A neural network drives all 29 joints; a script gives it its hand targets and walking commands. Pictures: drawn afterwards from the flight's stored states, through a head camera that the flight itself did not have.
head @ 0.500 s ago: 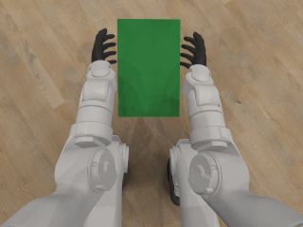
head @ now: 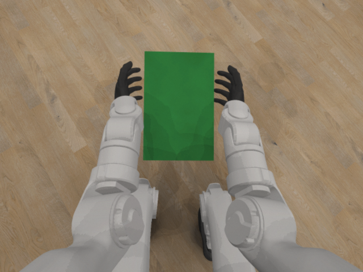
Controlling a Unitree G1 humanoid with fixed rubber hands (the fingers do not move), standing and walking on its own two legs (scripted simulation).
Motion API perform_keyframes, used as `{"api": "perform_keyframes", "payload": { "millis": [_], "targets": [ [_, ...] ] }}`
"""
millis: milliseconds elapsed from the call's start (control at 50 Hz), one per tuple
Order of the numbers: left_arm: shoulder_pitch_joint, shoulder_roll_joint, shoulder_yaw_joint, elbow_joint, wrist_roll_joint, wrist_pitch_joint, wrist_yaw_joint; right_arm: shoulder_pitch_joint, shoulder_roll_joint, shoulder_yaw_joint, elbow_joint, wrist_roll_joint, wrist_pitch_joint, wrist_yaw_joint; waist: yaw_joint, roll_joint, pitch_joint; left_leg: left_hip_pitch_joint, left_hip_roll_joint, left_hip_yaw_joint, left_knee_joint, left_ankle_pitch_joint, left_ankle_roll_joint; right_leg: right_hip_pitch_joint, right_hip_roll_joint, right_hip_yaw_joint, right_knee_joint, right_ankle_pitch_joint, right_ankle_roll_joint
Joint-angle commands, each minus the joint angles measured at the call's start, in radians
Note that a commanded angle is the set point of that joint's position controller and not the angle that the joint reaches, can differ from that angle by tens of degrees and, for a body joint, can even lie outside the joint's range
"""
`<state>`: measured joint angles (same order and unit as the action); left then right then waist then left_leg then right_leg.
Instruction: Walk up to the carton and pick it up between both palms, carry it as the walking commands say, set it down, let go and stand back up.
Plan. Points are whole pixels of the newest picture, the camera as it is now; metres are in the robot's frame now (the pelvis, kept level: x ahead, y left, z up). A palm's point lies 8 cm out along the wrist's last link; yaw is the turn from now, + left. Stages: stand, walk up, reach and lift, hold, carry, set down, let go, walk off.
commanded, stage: reach and lift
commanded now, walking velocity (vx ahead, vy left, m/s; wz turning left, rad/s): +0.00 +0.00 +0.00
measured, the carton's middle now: (177, 110) +0.47 +0.02 -0.13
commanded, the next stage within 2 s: none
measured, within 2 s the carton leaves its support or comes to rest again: neither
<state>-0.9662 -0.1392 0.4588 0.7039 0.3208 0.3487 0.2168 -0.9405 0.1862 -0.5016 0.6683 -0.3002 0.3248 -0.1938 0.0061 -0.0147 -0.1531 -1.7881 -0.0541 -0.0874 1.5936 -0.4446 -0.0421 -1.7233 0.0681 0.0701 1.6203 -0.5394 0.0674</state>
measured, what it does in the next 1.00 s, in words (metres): rises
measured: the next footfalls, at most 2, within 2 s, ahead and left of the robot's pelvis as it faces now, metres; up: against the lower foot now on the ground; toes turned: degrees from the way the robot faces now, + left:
none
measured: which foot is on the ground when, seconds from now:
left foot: down 0.00-1.00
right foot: down 0.00-1.00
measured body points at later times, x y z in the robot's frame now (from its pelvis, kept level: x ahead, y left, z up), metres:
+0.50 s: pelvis +0.02 +0.00 +0.07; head +0.19 +0.01 +0.48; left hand +0.45 +0.13 +0.03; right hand +0.45 -0.10 +0.03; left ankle +0.12 +0.13 -0.51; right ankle +0.09 -0.14 -0.51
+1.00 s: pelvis +0.03 -0.01 +0.13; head +0.17 +0.01 +0.56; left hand +0.43 +0.13 +0.10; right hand +0.43 -0.11 +0.10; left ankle +0.12 +0.13 -0.51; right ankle +0.09 -0.14 -0.51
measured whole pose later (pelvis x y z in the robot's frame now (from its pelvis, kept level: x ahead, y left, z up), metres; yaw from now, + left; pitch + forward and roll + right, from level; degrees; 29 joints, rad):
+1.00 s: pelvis +0.03 -0.01 +0.13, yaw +1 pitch +23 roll -1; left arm -0.67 -0.22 0.45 0.64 0.35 0.29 0.15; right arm -0.62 0.28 -0.46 0.59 -0.33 0.28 -0.17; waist 0.02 -0.03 -0.11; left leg -1.13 -0.03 -0.09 1.08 -0.35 -0.04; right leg -1.08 0.05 0.09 1.11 -0.42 0.03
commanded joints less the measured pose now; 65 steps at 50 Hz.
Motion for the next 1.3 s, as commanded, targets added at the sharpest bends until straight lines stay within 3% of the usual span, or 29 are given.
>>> {"api": "perform_keyframes", "payload": {
  "millis": [0,920,1280],
  "targets": [
    [-0.615,-1.065,-0.51,0.088,-0.157,-0.034,-0.341,-0.659,1.014,0.533,0.099,0.153,-0.022,0.328,0.004,0.049,-0.938,0.718,-0.148,0.131,-0.187,0.166,0.003,0.359,0.152,-0.125,-0.212,0.17,-0.027],
    [-0.253,-1.117,-0.557,0.073,-0.101,-0.079,-0.357,-0.313,1.088,0.62,0.042,0.104,-0.066,0.316,0.019,0.017,-0.637,1.146,-0.113,0.058,-0.615,0.274,0.037,0.844,0.116,-0.033,-0.667,0.275,-0.04],
    [-0.136,-1.111,-0.582,-0.003,-0.08,-0.06,-0.373,-0.182,1.105,0.621,0.02,0.089,-0.049,0.342,0.013,0.014,-0.513,1.374,-0.092,0.039,-0.833,0.362,0.043,1.085,0.093,-0.015,-0.888,0.371,-0.056]
  ]
}}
